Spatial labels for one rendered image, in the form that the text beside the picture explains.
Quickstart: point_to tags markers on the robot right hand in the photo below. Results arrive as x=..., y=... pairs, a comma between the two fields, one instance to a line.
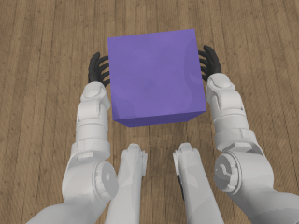
x=211, y=62

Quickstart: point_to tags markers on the left robot upper arm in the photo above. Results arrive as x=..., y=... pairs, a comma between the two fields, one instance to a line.
x=87, y=189

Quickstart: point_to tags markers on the robot right forearm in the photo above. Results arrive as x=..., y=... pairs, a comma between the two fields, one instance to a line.
x=229, y=117

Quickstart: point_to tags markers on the carton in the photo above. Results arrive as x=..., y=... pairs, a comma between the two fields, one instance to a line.
x=155, y=78

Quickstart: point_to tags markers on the robot thigh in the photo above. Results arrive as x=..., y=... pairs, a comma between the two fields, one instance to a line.
x=125, y=207
x=200, y=204

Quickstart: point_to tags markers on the robot left forearm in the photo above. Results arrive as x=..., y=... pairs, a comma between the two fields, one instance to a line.
x=91, y=142

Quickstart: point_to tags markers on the robot left thigh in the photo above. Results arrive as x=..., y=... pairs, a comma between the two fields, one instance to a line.
x=125, y=207

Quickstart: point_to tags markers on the right robot upper arm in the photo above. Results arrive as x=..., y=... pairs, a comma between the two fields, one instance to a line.
x=248, y=180

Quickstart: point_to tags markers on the robot right thigh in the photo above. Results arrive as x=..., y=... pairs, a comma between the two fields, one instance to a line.
x=200, y=204

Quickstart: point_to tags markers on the robot left hand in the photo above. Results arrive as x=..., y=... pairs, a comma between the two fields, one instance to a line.
x=95, y=70

